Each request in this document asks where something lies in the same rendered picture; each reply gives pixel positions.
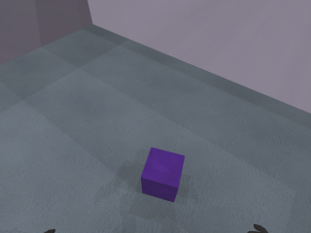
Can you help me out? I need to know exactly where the carton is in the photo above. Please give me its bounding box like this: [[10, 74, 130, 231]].
[[141, 148, 185, 203]]

